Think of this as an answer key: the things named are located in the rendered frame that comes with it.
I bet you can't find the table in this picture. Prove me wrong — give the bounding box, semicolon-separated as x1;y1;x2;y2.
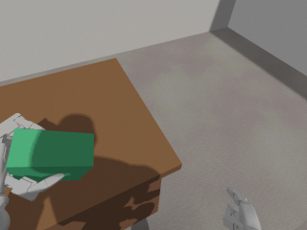
0;57;182;230

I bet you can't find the sponge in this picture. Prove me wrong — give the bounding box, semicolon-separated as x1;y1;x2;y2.
6;128;94;182

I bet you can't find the left robot hand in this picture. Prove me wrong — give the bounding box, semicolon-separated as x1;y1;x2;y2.
0;113;65;201

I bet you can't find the right robot hand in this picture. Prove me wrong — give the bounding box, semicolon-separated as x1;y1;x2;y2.
223;187;262;230

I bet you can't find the left robot forearm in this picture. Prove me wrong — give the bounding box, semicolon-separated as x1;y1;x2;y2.
0;194;11;230

